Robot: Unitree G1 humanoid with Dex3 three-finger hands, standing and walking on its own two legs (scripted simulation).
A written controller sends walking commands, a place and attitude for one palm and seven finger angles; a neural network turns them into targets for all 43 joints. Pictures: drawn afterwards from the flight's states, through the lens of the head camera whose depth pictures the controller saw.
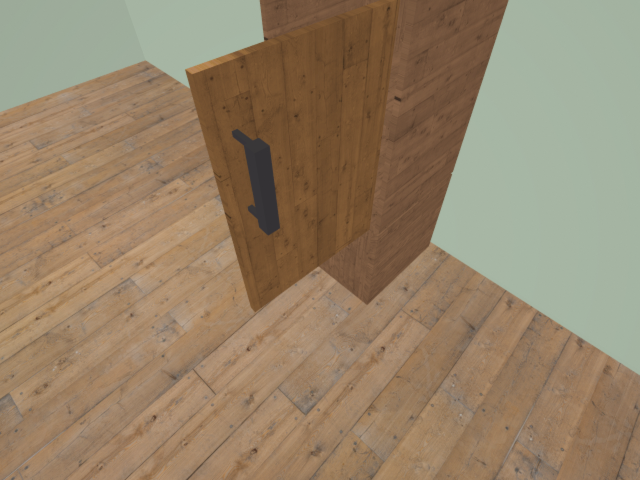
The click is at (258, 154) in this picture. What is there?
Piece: cupboard door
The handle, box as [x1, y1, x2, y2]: [232, 129, 279, 235]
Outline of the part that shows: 236,129 232,131 232,134 237,140 244,145 255,202 255,206 248,206 248,210 258,219 259,227 268,235 279,228 269,146 259,138 252,140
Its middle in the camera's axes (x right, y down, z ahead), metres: -0.11 -0.09 +0.63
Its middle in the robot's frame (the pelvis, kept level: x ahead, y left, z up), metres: +0.54 +0.14 +0.05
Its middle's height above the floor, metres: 0.83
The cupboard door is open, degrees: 87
